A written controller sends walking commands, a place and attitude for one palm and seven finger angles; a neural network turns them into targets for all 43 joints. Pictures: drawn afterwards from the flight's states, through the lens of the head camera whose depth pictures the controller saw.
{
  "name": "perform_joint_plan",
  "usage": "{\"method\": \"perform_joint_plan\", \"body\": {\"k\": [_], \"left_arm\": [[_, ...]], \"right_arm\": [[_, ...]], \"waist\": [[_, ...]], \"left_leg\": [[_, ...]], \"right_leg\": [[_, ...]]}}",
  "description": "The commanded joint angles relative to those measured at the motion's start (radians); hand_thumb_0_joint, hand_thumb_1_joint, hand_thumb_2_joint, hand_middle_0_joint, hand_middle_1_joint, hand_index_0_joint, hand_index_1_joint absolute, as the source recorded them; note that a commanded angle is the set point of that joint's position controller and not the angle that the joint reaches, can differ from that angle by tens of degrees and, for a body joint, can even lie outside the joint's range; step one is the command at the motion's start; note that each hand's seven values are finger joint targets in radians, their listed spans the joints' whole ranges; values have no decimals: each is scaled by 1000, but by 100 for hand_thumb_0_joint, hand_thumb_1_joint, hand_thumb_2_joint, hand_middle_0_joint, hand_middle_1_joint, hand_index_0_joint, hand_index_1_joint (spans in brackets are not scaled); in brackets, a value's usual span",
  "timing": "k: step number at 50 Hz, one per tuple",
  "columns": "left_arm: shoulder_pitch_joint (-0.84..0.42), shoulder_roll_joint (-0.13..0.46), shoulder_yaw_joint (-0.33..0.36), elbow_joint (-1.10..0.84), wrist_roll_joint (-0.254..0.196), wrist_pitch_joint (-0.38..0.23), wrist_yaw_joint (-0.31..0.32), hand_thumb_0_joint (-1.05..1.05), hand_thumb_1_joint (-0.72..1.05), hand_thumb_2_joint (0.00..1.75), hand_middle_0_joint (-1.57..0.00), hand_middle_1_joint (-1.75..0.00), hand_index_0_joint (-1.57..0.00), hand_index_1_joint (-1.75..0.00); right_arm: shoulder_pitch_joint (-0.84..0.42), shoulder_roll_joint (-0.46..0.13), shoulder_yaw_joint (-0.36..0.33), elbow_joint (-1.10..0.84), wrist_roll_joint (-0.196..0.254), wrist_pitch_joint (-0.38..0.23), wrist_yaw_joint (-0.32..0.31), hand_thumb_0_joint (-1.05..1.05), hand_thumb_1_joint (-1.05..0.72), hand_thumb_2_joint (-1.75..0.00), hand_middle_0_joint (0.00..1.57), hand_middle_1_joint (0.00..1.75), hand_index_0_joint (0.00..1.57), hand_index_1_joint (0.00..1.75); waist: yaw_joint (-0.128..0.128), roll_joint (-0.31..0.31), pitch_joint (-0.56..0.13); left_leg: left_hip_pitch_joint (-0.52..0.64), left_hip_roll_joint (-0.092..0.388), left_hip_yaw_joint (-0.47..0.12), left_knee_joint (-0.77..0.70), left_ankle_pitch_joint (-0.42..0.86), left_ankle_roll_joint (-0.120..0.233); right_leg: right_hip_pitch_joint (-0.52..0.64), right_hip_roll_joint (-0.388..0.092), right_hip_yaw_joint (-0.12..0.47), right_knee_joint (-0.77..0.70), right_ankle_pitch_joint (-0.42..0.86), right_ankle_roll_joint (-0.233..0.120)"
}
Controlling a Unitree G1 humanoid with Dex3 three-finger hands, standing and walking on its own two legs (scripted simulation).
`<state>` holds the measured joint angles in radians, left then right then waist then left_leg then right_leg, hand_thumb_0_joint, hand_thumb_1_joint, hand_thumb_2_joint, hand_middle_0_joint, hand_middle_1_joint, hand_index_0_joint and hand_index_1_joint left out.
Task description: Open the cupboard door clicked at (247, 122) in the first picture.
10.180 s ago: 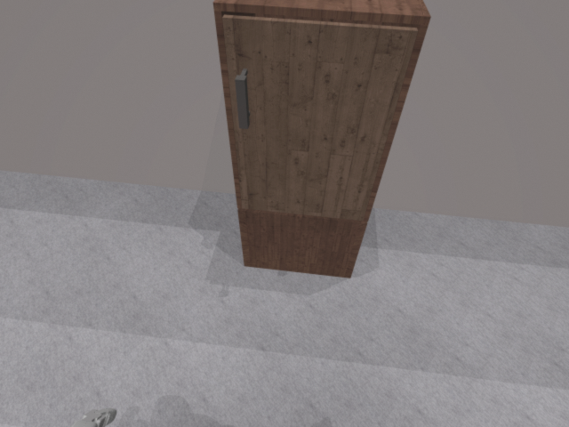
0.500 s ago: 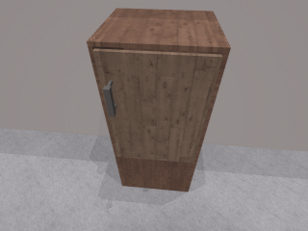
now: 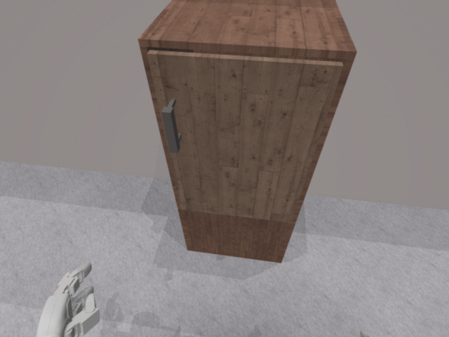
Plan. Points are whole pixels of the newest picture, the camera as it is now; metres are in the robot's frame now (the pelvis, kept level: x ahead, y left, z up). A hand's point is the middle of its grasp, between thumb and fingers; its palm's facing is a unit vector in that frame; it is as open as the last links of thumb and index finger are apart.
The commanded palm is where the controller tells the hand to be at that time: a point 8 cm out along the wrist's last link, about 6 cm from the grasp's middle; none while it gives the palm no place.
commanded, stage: raise the hand with hooked fingers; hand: left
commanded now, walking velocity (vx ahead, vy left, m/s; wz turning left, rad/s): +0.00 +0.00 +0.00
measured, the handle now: (173, 125) +0.58 +0.17 +0.05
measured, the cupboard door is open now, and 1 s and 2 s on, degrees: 0 0 0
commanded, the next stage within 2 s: move the hooked fingers beside the handle in 1.96 s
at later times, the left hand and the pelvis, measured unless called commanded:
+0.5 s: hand (96, 287) +0.20 +0.25 -0.02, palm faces -0.08 -1.00 -0.05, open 9.9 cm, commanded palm +0.17 +0.30 -0.01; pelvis +0.00 +0.00 -0.08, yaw +2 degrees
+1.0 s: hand (76, 253) +0.25 +0.28 +0.02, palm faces -0.04 -1.00 -0.08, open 12.8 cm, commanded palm +0.22 +0.33 +0.03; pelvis +0.01 +0.02 -0.05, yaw +2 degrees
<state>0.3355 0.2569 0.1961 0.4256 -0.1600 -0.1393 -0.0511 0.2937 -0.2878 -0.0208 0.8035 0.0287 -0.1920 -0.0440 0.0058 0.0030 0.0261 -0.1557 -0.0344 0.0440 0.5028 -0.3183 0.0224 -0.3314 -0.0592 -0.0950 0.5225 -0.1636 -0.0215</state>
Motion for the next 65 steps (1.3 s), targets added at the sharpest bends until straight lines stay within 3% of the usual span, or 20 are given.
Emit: {"method": "perform_joint_plan", "body": {"k": [1,2,4,5,7,9,11,12,16,19,24,26,29,34,38,46,50,56,61,65], "left_arm": [[44,111,118,-77,-107,-255,-116,0,71,82,-21,-42,-21,-42],[62,86,112,-72,-125,-323,-172,0,69,81,-22,-43,-22,-43],[115,89,134,-60,-171,-446,-284,0,64,79,-22,-47,-22,-47],[106,128,172,-65,-185,-500,-338,0,62,78,-22,-48,-22,-48],[51,213,232,-123,-215,-577,-460,0,57,76,-22,-51,-22,-51],[-24,273,265,-201,-262,-598,-565,0,53,74,-23,-54,-23,-54],[-150,361,326,-285,-320,-571,-622,0,48,72,-23,-57,-23,-57],[-184,333,306,-350,-347,-553,-636,0,46,71,-23,-58,-23,-58],[-219,314,285,-496,-351,-453,-604,0,36,67,-24,-64,-24,-64],[-145,266,234,-514,-298,-347,-562,0,29,64,-24,-69,-24,-69],[-40,287,268,-478,-253,-203,-517,0,18,59,-25,-76,-25,-76],[-48,298,295,-484,-264,-183,-502,0,13,57,-25,-80,-25,-80],[-21,294,321,-499,-283,-197,-470,0,6,54,-26,-84,-26,-84],[-87,283,272,-534,-271,-236,-458,0,-6,49,-27,-92,-27,-92],[-156,307,248,-521,-252,-229,-467,0,-15,45,-27,-98,-27,-98],[-247,390,315,-516,-253,-191,-450,0,-34,37,-29,-110,-29,-110],[-268,362,294,-451,-254,-153,-455,0,-43,33,-29,-115,-29,-115],[-406,386,279,-371,-241,-94,-495,0,-50,30,-30,-120,-30,-120],[-501,460,334,-383,-238,-117,-497,0,-50,30,-30,-120,-30,-120],[-530,461,344,-330,-246,-122,-503,0,-50,30,-30,-120,-30,-120]], "right_arm": [[-128,-126,-53,-240,5,-135,-1,0,-90,-90,20,30,20,30],[-119,-118,-54,-260,6,-146,5,0,-90,-90,20,30,20,30],[-136,-116,-59,-308,4,-171,17,0,-90,-90,20,30,20,30],[-136,-120,-62,-325,2,-183,23,0,-90,-90,20,30,20,30],[-119,-130,-61,-361,1,-202,37,0,-90,-90,20,30,20,30],[-129,-123,-48,-398,6,-212,35,0,-90,-90,20,30,20,30],[-130,-133,-46,-413,15,-211,23,0,-90,-90,20,30,20,30],[-143,-130,-44,-431,22,-209,11,0,-90,-90,20,30,20,30],[-109,-135,-33,-411,14,-203,-14,0,-90,-90,20,30,20,30],[-92,-123,-38,-397,18,-189,-19,0,-90,-90,20,30,20,30],[-91,-120,-41,-421,23,-147,-14,0,-90,-90,20,30,20,30],[-109,-115,-33,-438,17,-138,-11,0,-90,-90,20,30,20,30],[-99,-109,-28,-455,16,-125,-8,0,-90,-90,20,30,20,30],[-74,-122,-15,-456,13,-129,-5,0,-90,-90,20,30,20,30],[-53,-137,-14,-442,18,-135,-10,0,-90,-90,20,30,20,30],[-54,-143,-2,-440,19,-124,-19,0,-90,-90,20,30,20,30],[-47,-140,1,-436,24,-110,-21,0,-90,-90,20,30,20,30],[-42,-148,7,-439,24,-94,-28,0,-90,-90,20,30,20,30],[-38,-145,10,-434,18,-91,-34,0,-90,-90,20,30,20,30],[-36,-141,13,-422,22,-83,-38,0,-90,-90,20,30,20,30]], "waist": [[-5,-162,62],[1,-237,23],[23,-245,-80],[31,-221,-142],[42,-76,-275],[29,5,-367],[24,54,-343],[13,56,-343],[-6,78,-367],[-11,102,-366],[7,19,-369],[29,36,-352],[29,-6,-367],[10,83,-346],[-14,89,-322],[10,122,-325],[2,113,-304],[-7,104,-276],[4,109,-344],[5,110,-351]], "left_leg": [[-400,-10,-69,42,-133,-22],[-453,-16,-58,99,-152,-20],[-567,-26,-37,244,-163,-18],[-613,-27,-34,307,-145,-17],[-653,-23,-30,409,-78,-18],[-703,-15,-26,479,-80,-12],[-743,1,-29,512,-173,-7],[-727,4,-31,515,-164,3],[-672,21,-65,510,4,20],[-629,21,-80,475,80,17],[-619,19,-89,428,134,2],[-611,16,-93,412,157,-8],[-608,16,-88,389,126,-13],[-556,20,-97,358,120,-22],[-515,26,-118,335,110,-26],[-450,32,-136,290,202,-48],[-429,38,-132,267,225,-53],[-404,36,-130,246,235,-52],[-356,33,-124,236,284,-50],[-348,35,-117,220,305,-50]], "right_leg": [[-112,22,28,18,-342,-10],[-152,26,38,65,-401,-4],[-204,17,103,153,-479,-4],[-209,11,138,191,-480,-6],[-191,-4,200,277,-367,-18],[-183,-13,246,316,-365,-19],[-215,-12,288,292,-554,-27],[-207,-3,286,292,-553,-22],[-191,42,198,374,-266,-16],[-207,57,125,396,-129,-6],[-176,59,72,379,-65,6],[-176,69,51,392,-54,-7],[-161,63,47,368,-87,2],[-206,68,30,363,-108,-6],[-228,73,22,345,-126,-9],[-169,79,8,326,-77,-18],[-162,73,5,298,-50,-10],[-143,80,12,268,-25,-17],[-83,78,25,251,23,-19],[-51,70,29,233,55,-14]]}}
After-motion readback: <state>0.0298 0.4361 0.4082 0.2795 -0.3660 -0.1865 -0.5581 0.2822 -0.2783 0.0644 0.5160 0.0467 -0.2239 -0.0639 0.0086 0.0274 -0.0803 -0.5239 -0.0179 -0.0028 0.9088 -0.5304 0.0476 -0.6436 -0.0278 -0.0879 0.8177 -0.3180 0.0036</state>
